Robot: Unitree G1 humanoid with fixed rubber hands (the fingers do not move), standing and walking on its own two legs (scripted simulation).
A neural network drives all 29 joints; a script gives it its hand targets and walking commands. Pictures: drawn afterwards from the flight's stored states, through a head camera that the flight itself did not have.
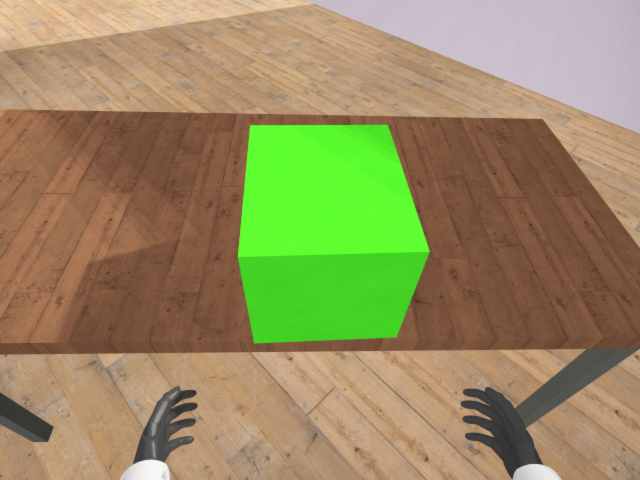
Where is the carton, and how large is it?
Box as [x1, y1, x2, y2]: [238, 125, 429, 342]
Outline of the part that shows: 250,125 238,259 254,342 396,336 429,251 387,125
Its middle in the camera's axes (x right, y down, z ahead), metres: +0.01 -0.01 +0.64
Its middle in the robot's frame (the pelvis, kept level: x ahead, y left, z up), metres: +0.49 +0.04 +0.00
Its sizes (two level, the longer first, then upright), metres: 0.280 0.232 0.221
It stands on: a table, 0.67 m high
